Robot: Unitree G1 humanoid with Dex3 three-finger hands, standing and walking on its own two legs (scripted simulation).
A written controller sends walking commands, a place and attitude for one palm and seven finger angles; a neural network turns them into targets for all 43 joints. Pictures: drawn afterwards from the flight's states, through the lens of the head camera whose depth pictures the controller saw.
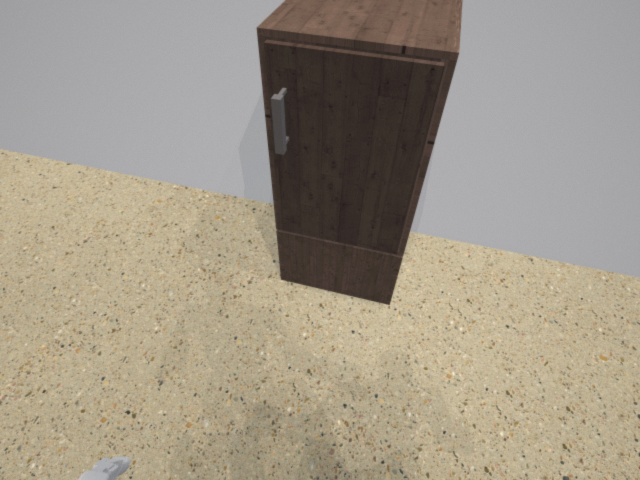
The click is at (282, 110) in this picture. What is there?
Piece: cupboard door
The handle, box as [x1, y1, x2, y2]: [271, 88, 288, 154]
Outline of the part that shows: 286,88 282,88 277,94 274,94 271,98 275,152 281,154 284,153 286,149 286,143 288,140 288,137 285,135 283,96 286,92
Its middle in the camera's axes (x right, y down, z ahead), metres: -0.10 -0.29 +0.94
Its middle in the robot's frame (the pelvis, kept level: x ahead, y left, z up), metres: +0.89 +0.14 -0.03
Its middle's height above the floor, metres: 0.74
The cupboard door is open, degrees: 0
